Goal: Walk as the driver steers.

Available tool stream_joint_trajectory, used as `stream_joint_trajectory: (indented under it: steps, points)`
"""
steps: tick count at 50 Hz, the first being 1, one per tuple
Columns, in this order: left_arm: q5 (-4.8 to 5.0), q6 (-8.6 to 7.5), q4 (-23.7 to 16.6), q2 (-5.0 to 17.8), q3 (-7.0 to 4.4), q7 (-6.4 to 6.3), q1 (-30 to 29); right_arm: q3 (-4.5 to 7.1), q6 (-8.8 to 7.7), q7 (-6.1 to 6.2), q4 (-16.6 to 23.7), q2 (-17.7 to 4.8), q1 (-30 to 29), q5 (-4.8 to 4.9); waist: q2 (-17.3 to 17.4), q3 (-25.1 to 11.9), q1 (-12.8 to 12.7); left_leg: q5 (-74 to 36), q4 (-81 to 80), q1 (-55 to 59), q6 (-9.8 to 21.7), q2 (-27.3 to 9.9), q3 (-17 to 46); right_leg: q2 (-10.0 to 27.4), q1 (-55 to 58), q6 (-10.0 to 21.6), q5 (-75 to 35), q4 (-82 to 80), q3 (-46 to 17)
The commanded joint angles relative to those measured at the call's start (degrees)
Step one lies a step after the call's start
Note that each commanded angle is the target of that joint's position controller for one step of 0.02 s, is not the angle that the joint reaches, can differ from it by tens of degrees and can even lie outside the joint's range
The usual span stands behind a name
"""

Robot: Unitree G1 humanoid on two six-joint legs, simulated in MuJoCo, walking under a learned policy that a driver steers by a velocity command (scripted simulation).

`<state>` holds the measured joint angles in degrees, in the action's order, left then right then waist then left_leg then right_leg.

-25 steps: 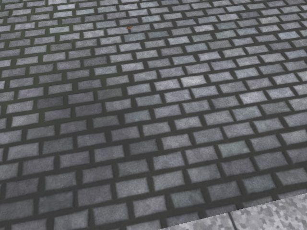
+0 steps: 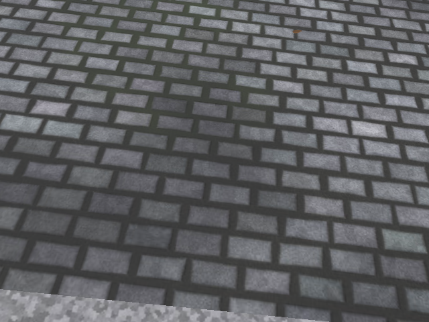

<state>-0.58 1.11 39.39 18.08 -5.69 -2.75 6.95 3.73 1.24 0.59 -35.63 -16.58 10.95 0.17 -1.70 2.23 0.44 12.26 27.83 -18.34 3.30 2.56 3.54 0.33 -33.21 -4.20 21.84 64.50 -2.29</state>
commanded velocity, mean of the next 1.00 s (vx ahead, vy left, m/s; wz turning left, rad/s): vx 0.00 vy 0.00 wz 0.24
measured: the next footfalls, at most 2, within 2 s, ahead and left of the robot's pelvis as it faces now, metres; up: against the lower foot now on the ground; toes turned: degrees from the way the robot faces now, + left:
right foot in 0.30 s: +0.07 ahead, -0.14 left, +0.00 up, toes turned +14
left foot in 0.62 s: -0.01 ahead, +0.12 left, +0.00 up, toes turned +9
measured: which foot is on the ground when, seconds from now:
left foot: down 0.00-0.30, up 0.32-0.60, down 0.62-1.00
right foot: up 0.00-0.28, down 0.30-1.00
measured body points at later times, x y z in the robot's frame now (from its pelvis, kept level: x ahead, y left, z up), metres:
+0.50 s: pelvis +0.01 -0.03 +0.00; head +0.04 -0.04 +0.45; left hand +0.09 +0.26 -0.09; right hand +0.22 -0.27 -0.10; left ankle -0.05 +0.11 -0.69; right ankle +0.04 -0.15 -0.74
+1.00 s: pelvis -0.01 +0.01 -0.01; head +0.00 +0.01 +0.44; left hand +0.03 +0.29 -0.13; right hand +0.17 -0.20 -0.12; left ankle -0.05 +0.11 -0.74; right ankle +0.04 -0.15 -0.74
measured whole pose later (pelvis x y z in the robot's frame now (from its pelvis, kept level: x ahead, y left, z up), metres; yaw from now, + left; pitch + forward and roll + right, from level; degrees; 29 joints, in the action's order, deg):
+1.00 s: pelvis -0.01 +0.01 -0.01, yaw +13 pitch -2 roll +0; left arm -0.4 -0.1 49.8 14.8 -2.4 -1.6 11.6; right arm 1.4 -0.1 0.8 -42.3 -12.0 12.9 -0.8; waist -0.1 2.0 -1.0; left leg 18.0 30.2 -10.4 1.0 2.0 3.2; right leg 2.2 -12.0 -3.6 15.0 28.6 -3.1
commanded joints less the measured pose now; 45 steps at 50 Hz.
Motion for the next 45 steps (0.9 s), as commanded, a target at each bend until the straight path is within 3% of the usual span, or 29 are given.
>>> stream_joint_trajectory:
  steps: [1,6,11,14,15,16,17,18,19,21,23,25,27,28,30,31,32,33,34,37,45]
  points:
    - [0.22,-0.86,-3.5,3.3,-0.70,-0.11,-0.7,2.68,-0.85,1.10,4.4,-9.5,-1.9,0.24,8.2,-8.2,-0.5,-16.2,-7.8,10.8,9.4,-13.0,16.1,-0.1,-3.3,-0.6,-3.2,-5.4,-2.6]
    - [0.56,-1.53,-3.8,2.9,-0.29,0.62,-3.3,3.31,-0.10,1.36,4.6,-10.8,-1.5,0.22,10.2,-6.8,0.8,-6.2,-7.8,8.2,9.5,-11.9,20.9,-1.5,1.9,-0.8,-2.3,-17.4,-3.6]
    - [1.15,-2.79,-3.2,3.6,-0.37,1.83,-1.8,3.19,0.55,0.71,5.0,-10.4,-2.5,0.33,11.3,-8.2,1.0,-12.3,-5.0,8.8,9.4,-11.5,25.3,-2.4,8.8,0.6,-0.3,-26.0,-3.2]
    - [0.84,-3.46,-2.1,2.8,-0.17,2.75,1.5,2.37,1.08,0.91,4.9,-8.8,-3.6,1.00,10.3,-8.8,-1.5,-15.0,-1.4,6.8,6.4,-8.8,24.1,-1.8,19.2,2.8,-11.6,-41.6,-1.4]
    - [-0.01,-3.52,-2.3,4.6,-0.45,2.67,2.0,1.82,0.97,1.04,4.7,-7.1,-1.6,0.60,7.1,-9.5,-0.9,-7.4,1.3,3.0,3.4,-6.5,21.9,3.4,25.1,4.7,-17.7,-43.9,-5.4]
    - [-1.05,-3.23,-3.4,8.1,-0.81,2.31,0.8,0.92,0.57,0.89,4.6,-4.3,1.8,-0.66,-6.1,-10.0,2.3,10.5,11.5,-3.3,-0.2,0.5,13.6,14.1,29.6,9.7,-30.1,-45.1,-16.0]
    - [-2.30,-3.17,-2.5,7.6,-0.54,2.46,0.5,1.92,0.04,1.07,5.8,-7.2,-0.5,-0.15,-14.5,-6.6,1.8,23.9,18.8,-8.9,-3.3,4.2,7.3,20.8,24.3,19.6,-33.5,-46.8,-25.3]
    - [-1.47,-3.40,-3.3,5.8,-0.14,2.43,-0.5,3.24,-0.15,1.32,4.6,-11.3,-0.4,-0.36,-9.5,-5.7,0.5,24.2,28.6,-9.5,-5.6,2.0,7.5,21.0,23.3,21.7,-31.4,-47.0,-24.5]
    - [-0.59,-3.31,-3.1,5.4,-0.05,2.10,-1.1,3.77,0.00,1.26,3.7,-11.8,-0.4,0.03,-7.0,-5.3,0.6,21.5,33.5,-11.0,-6.7,2.1,7.3,18.2,24.0,19.9,-29.9,-46.2,-20.9]
    - [0.70,-3.17,-2.9,4.2,0.58,1.87,-2.6,3.14,0.97,1.42,2.1,-8.4,0.9,0.02,-4.9,-4.2,1.0,17.5,35.6,-11.7,-8.6,1.4,7.8,14.5,24.7,17.0,-29.9,-44.7,-15.5]
    - [0.47,-2.65,-2.2,3.0,1.16,1.84,-2.4,1.83,1.13,1.10,1.8,-4.5,0.5,0.23,-5.8,-4.7,0.9,15.4,28.9,-8.4,-9.4,0.5,4.5,11.1,24.7,16.0,-32.9,-44.0,-10.4]
    - [0.31,-1.97,-1.7,3.2,1.12,1.86,-1.9,0.60,0.87,0.81,2.3,-1.9,-1.6,0.08,-8.2,-6.0,-0.4,15.2,18.0,-3.3,-9.6,-1.6,0.3,9.6,25.6,15.4,-34.6,-42.8,-8.0]
    - [0.44,-1.34,-0.9,4.6,0.82,1.91,0.7,0.71,0.71,0.67,2.1,-2.6,-2.3,0.59,-9.4,-6.8,-1.9,12.7,8.9,0.5,-9.3,-1.6,-1.5,10.2,26.9,16.0,-35.0,-41.8,-9.3]
    - [0.81,-1.16,-0.8,4.9,0.91,1.95,0.6,0.95,0.67,0.62,1.2,-3.1,-0.9,0.71,-9.0,-6.8,-1.0,7.4,2.2,3.4,-8.7,-1.4,-2.3,10.1,26.6,15.6,-34.1,-41.0,-9.4]
    - [1.28,-1.72,0.3,3.7,1.54,2.17,3.0,1.03,0.52,0.66,0.3,-4.4,0.6,-0.19,-6.5,-6.5,-0.5,-6.2,-9.6,12.3,-6.1,-2.4,-0.4,9.0,22.7,11.7,-28.9,-41.0,-9.2]
    - [0.12,-2.59,0.4,2.8,2.02,2.55,4.0,1.46,0.55,1.12,1.0,-7.5,1.2,-0.75,-1.2,-8.1,-1.4,-17.8,-7.0,17.7,-4.2,-7.6,4.7,7.2,19.0,8.2,-23.3,-39.0,-7.0]
    - [-0.67,-3.36,0.7,1.1,2.42,2.91,6.2,1.85,0.66,1.09,0.1,-9.3,0.0,-1.12,7.8,-8.0,-4.5,-14.9,-2.8,14.2,-1.0,-9.0,5.7,2.5,19.2,4.9,-13.1,-40.0,-1.9]
    - [-1.07,-3.46,0.9,1.9,2.57,2.88,2.9,1.23,0.39,0.44,0.5,-5.7,-0.9,-1.15,7.5,-7.1,-1.9,-6.7,-3.8,9.5,0.4,-8.1,5.8,1.8,22.3,2.5,-10.9,-39.1,-0.6]
    - [-0.78,-3.32,1.0,2.6,2.34,2.84,0.8,0.59,0.03,0.17,0.3,-3.8,-1.1,-1.53,6.1,-5.0,-1.2,-2.8,-4.7,7.6,0.0,-7.3,5.7,1.5,22.0,1.9,-11.1,-38.4,-0.3]
    - [-0.22,-2.47,1.7,2.1,2.35,2.07,1.2,0.35,-1.21,0.28,-0.6,-4.0,-0.3,-1.38,6.7,-2.2,-1.3,-3.7,-5.0,5.2,-1.1,-6.5,5.4,1.8,21.7,2.4,-14.0,-37.6,-0.7]
    - [0.09,-1.94,5.8,2.1,2.17,1.21,3.4,-0.37,-1.97,0.50,-2.2,-2.8,1.1,-1.08,3.8,-1.1,-1.2,-3.2,-5.1,4.5,-1.0,-5.7,5.2,2.0,22.6,1.2,-14.7,-38.1,-0.8]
